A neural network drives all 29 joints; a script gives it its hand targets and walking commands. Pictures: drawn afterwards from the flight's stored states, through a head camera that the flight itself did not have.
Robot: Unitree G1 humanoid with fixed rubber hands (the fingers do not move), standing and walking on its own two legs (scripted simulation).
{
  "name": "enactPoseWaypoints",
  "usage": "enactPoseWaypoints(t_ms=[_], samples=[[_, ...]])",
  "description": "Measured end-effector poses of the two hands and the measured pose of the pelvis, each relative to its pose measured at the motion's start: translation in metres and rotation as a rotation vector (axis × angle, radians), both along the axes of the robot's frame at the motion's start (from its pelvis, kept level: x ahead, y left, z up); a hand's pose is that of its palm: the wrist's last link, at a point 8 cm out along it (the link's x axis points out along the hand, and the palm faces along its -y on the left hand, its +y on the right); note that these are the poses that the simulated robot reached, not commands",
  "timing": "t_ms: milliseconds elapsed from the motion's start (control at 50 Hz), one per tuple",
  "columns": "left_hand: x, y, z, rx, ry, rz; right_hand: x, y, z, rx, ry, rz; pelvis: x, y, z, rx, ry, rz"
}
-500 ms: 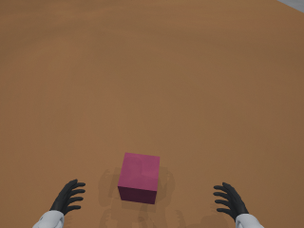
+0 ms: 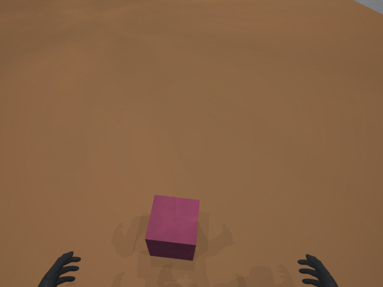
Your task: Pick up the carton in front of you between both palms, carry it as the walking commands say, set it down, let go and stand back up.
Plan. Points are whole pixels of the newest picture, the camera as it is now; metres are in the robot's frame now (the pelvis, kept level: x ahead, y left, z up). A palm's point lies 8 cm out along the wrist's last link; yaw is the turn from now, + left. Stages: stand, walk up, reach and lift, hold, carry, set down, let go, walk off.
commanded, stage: stand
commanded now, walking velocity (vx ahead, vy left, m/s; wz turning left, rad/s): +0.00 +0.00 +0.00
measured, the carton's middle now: (174, 228) +0.46 +0.05 -0.64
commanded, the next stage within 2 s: none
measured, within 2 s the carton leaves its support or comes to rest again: neither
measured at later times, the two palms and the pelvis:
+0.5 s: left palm out of the picture +0.12 +0.29 -0.09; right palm out of the picture +0.11 -0.31 -0.09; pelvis +0.00 -0.01 +0.01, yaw +0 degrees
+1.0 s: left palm out of the picture +0.09 +0.29 -0.09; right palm out of the picture +0.08 -0.32 -0.09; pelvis -0.01 -0.01 +0.01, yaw +0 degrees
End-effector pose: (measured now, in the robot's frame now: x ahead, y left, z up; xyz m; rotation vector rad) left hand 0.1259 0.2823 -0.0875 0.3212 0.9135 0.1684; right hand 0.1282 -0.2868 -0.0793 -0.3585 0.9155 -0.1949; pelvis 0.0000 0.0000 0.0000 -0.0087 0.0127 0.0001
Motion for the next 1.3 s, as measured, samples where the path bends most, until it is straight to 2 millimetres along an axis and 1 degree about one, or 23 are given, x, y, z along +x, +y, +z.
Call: enactPoseWaypoints(t_ms=[120,180,260,340,440,520,660,740,880,1040,1180,1300], samples=[[0.014,0.002,0.003,0.016,0.001,0.006,0.013,0.001,-0.003,0.016,-0.002,-0.008,0.011,0.000,0.001,0.001,-0.005,-0.004],[0.019,0.002,0.005,0.023,0.000,0.004,0.014,0.001,-0.005,0.017,0.006,-0.006,0.012,-0.001,0.002,0.001,-0.007,-0.006],[0.020,0.000,0.006,0.032,0.004,-0.002,0.010,-0.002,-0.007,0.014,0.021,-0.014,0.009,-0.002,0.003,0.003,-0.010,-0.003],[0.014,0.001,0.006,0.036,0.016,0.002,0.002,-0.008,-0.007,0.009,0.043,-0.026,0.006,-0.004,0.004,0.002,-0.015,-0.002],[0.000,0.002,0.002,0.038,0.052,0.002,-0.014,-0.018,-0.006,-0.007,0.073,-0.038,0.002,-0.006,0.006,0.002,-0.021,0.001],[-0.009,0.003,0.000,0.033,0.069,0.010,-0.024,-0.020,-0.007,-0.010,0.103,-0.041,-0.001,-0.008,0.008,0.004,-0.024,0.000],[-0.025,0.006,-0.004,0.031,0.115,0.023,-0.031,-0.022,-0.009,-0.005,0.118,-0.042,-0.006,-0.009,0.009,0.003,-0.033,-0.002],[-0.032,0.005,-0.006,0.026,0.138,0.023,-0.036,-0.025,-0.010,-0.010,0.144,-0.049,-0.009,-0.009,0.010,0.002,-0.032,-0.002],[-0.036,0.003,-0.008,0.019,0.161,0.029,-0.042,-0.028,-0.012,-0.013,0.171,-0.053,-0.010,-0.009,0.011,0.002,-0.029,0.002],[-0.035,0.010,-0.005,0.040,0.160,0.037,-0.044,-0.029,-0.013,-0.008,0.178,-0.061,-0.010,-0.010,0.011,0.003,-0.038,0.002],[-0.038,0.015,-0.004,0.053,0.174,0.045,-0.048,-0.031,-0.013,-0.006,0.195,-0.067,-0.010,-0.010,0.012,0.005,-0.038,0.004],[-0.038,0.014,-0.002,0.053,0.170,0.046,-0.045,-0.033,-0.013,-0.013,0.191,-0.058,-0.011,-0.010,0.012,0.004,-0.042,0.009]])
